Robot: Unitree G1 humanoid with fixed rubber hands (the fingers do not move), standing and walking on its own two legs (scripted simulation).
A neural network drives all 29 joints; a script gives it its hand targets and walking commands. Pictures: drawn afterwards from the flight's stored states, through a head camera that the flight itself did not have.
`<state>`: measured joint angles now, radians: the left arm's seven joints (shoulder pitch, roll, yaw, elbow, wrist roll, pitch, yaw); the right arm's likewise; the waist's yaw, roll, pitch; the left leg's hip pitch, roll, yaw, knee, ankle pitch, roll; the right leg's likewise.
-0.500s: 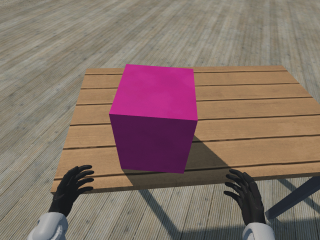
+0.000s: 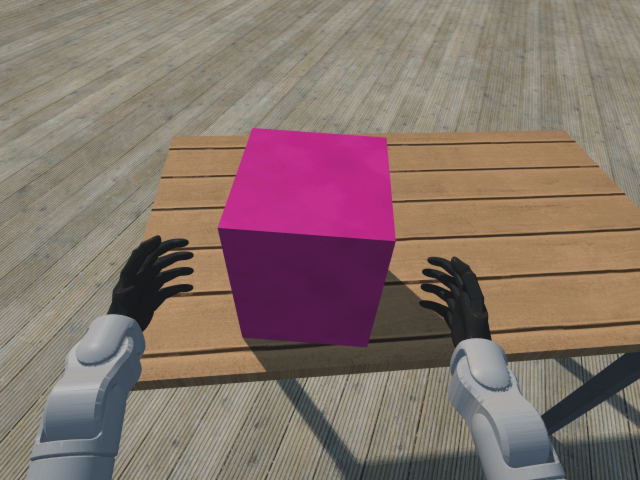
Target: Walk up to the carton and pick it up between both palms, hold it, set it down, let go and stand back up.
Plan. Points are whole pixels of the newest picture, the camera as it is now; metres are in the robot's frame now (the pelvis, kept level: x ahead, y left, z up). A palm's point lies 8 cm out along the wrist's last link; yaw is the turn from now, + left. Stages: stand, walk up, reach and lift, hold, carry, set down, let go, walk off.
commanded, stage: reach and lift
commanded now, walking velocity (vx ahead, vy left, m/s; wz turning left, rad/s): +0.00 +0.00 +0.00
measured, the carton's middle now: (311, 241) +0.45 +0.01 +0.03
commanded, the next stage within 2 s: none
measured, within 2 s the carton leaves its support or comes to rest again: neither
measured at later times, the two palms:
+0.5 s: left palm (142, 238) +0.36 +0.21 +0.14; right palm (448, 259) +0.34 -0.15 +0.13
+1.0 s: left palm (155, 184) +0.42 +0.21 +0.17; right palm (429, 201) +0.41 -0.13 +0.15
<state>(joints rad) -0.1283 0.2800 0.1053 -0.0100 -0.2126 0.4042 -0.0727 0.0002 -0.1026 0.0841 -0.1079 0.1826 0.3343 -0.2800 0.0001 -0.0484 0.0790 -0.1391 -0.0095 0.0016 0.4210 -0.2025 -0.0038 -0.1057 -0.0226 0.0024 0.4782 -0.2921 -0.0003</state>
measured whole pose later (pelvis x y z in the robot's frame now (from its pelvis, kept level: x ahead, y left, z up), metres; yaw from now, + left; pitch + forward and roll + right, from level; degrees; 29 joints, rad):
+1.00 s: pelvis -0.01 +0.01 +0.00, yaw +0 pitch +0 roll +0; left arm -0.88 0.35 0.06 0.61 -0.21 0.52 -0.02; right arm -0.79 -0.10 -0.04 0.53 0.22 0.39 -0.33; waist 0.00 -0.05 0.07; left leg -0.24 0.00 0.00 0.41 -0.18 0.00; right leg -0.19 -0.01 0.00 0.44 -0.25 0.00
